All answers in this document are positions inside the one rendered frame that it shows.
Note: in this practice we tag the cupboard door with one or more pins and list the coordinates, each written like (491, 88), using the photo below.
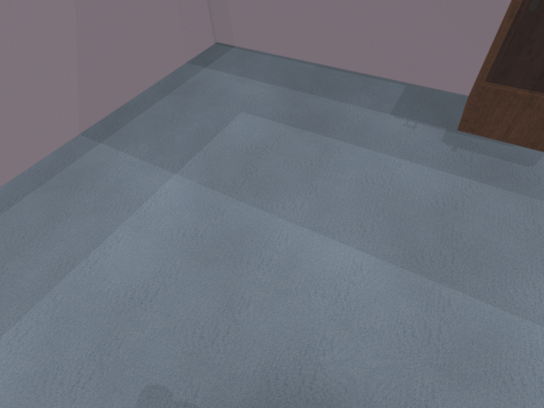
(520, 60)

